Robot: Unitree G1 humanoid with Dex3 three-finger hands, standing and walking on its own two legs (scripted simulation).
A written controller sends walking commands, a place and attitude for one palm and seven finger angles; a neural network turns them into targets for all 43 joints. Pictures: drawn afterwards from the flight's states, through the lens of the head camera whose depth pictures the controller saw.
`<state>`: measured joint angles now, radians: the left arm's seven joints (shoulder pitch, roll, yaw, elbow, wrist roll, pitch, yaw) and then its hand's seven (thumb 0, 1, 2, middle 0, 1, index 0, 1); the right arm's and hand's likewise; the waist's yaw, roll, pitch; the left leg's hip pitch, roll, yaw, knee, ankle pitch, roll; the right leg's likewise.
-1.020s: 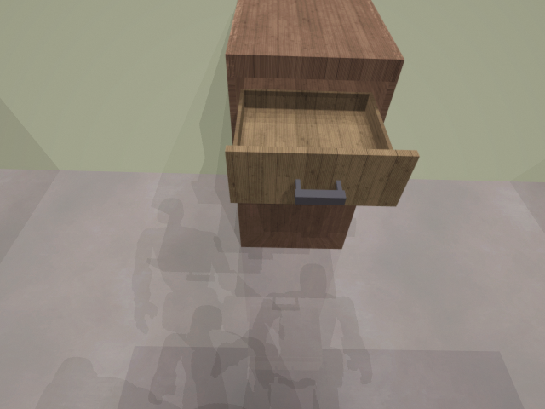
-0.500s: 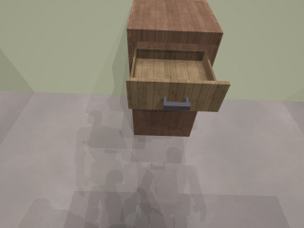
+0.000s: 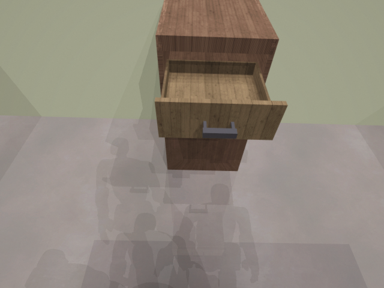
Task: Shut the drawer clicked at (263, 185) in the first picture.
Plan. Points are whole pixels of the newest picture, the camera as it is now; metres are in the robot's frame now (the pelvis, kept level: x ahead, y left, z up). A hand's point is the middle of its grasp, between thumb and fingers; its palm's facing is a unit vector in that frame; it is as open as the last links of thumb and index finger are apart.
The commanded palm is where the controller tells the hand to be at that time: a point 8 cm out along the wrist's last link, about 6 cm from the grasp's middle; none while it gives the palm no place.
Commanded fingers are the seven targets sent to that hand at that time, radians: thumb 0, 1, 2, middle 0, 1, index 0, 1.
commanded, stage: look at it before walking up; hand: left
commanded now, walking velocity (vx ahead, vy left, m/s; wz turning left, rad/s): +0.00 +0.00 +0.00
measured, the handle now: (219, 128) +0.59 -0.06 -0.05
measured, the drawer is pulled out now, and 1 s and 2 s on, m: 0.30 0.30 0.30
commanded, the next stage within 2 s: take the last steps up to it in 0.44 s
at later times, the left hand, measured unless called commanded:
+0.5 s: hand out of the picture +0.02 +0.17 -0.18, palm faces +0.00 -0.98 -0.19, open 7.4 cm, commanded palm none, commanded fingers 0.00 0.90 0.90 -0.20 -0.30 -0.20 -0.30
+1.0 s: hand out of the picture +0.08 +0.12 -0.17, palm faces +0.01 -0.98 -0.21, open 7.4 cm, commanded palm none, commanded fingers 0.00 0.90 0.90 -0.20 -0.30 -0.20 -0.30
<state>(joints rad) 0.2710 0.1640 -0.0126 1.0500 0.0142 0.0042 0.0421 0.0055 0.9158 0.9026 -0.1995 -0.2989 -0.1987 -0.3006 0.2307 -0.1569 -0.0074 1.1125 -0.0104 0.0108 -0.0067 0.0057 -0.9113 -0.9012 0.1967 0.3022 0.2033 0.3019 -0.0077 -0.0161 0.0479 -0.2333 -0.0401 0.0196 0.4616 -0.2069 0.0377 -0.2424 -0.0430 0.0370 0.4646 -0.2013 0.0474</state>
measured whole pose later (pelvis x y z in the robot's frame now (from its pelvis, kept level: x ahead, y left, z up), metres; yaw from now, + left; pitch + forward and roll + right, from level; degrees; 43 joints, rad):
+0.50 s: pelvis +0.01 +0.00 +0.00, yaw +0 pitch -1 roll +0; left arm 0.27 0.16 -0.01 1.07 0.01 0.00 0.04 0.00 0.91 0.90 -0.20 -0.30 -0.20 -0.30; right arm 0.21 -0.16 0.00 1.13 -0.01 0.00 -0.01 0.01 -0.91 -0.90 0.20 0.30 0.20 0.30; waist 0.00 -0.02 0.05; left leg -0.20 -0.04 0.02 0.44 -0.21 0.04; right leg -0.22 -0.04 0.04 0.44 -0.21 0.05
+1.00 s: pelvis +0.08 -0.07 -0.01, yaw -3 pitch +0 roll +0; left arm 0.33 0.17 0.05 1.04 0.02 -0.02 0.00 0.00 0.91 0.90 -0.20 -0.30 -0.20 -0.30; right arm 0.31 -0.20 -0.05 1.14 -0.03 0.02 -0.02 0.00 -0.90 -0.90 0.20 0.30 0.20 0.30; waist 0.01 0.02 0.03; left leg -0.33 0.07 0.04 0.89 -0.49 0.00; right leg -0.23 0.00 -0.12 0.53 -0.30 -0.04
